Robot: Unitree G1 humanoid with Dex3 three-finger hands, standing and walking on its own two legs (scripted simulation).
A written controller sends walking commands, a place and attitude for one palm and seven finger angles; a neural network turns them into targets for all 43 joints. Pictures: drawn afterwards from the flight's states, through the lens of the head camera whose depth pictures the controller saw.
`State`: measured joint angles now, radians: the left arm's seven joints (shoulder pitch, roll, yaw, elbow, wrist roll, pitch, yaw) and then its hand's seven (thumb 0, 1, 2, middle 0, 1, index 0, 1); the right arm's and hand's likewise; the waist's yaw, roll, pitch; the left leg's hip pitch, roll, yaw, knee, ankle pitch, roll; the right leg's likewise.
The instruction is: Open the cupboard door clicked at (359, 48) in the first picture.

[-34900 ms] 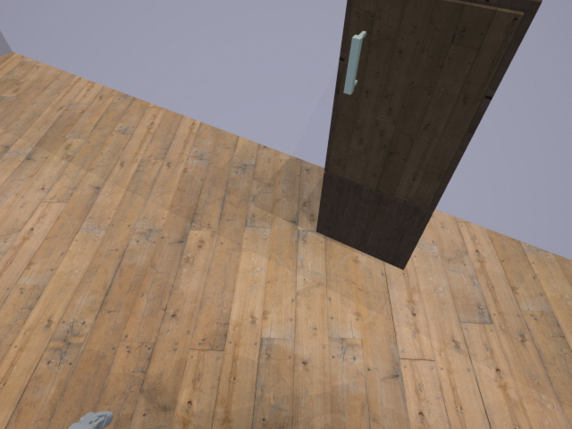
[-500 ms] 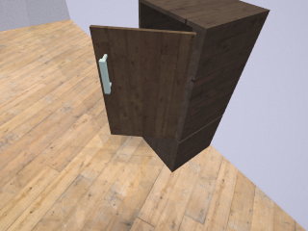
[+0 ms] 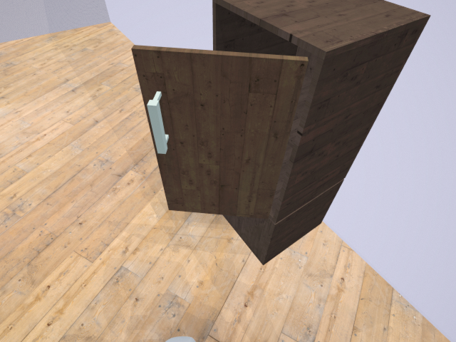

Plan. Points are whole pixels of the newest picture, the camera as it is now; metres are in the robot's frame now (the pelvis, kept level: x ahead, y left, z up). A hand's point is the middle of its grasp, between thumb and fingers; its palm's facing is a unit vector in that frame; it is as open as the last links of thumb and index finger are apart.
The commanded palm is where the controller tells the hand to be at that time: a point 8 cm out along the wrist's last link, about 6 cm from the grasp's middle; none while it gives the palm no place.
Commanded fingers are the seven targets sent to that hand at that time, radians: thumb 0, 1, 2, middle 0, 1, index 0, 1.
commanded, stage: come to a stop and stand still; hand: left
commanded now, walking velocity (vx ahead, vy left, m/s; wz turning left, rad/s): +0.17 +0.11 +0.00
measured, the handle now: (160, 123) +0.57 +0.22 +0.05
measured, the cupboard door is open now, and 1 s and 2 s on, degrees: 50 50 50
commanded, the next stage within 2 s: look again from close up in 1.62 s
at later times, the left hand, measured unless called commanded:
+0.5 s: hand out of the picture +0.07 +0.21 -0.17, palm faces +0.01 -0.97 -0.23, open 7.3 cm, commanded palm none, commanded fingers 0.00 0.90 0.90 -0.20 -0.30 -0.20 -0.30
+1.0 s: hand out of the picture +0.12 +0.27 -0.15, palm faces -0.05 -0.96 -0.28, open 7.3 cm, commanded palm none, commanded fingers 0.00 0.90 0.90 -0.20 -0.30 -0.20 -0.30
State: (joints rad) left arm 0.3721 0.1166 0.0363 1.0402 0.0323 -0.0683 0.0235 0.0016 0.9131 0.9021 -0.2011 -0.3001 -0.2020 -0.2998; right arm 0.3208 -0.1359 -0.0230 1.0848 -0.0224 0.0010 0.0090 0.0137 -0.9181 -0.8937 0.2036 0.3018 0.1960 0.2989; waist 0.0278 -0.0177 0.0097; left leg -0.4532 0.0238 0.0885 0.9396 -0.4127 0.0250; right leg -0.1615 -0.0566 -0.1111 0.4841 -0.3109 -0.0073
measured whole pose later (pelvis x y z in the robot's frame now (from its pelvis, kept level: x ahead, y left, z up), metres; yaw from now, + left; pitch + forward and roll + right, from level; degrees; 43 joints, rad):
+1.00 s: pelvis +0.02 +0.05 +0.00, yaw -3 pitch -2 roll -1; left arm 0.19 0.28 0.02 0.95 0.02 0.00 0.01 0.01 0.91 0.90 -0.20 -0.30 -0.20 -0.30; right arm 0.22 -0.25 -0.01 0.99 -0.02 -0.01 0.00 0.00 -0.90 -0.89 0.20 0.30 0.20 0.30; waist -0.01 -0.01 0.02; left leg -0.23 0.00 0.04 0.50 -0.24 0.02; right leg -0.21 -0.01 -0.08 0.47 -0.22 -0.02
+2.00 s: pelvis +0.02 +0.09 +0.00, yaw -4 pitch -2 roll +0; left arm 0.31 0.16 -0.01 1.10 0.02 0.01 0.04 0.00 0.91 0.90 -0.20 -0.30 -0.20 -0.30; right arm 0.25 -0.15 -0.01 1.14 0.00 -0.01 -0.01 0.00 -0.91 -0.89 0.20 0.30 0.20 0.30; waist 0.01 -0.03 0.03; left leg -0.18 -0.06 0.07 0.39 -0.18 0.08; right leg -0.18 -0.06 -0.04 0.39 -0.17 0.05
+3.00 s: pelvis +0.02 +0.03 -0.08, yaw +1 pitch +13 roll -2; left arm 0.39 0.29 0.26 0.02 -0.33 -0.44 -0.38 0.01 0.33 0.66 -0.24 -0.67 -0.24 -0.67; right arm 0.16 -0.22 0.02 0.56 0.04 -0.23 -0.05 0.01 -0.90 -0.89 0.20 0.30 0.20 0.30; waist 0.05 0.02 -0.11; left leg -0.85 0.00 -0.08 1.13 -0.51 -0.01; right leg -0.79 0.04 -0.15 1.07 -0.51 -0.08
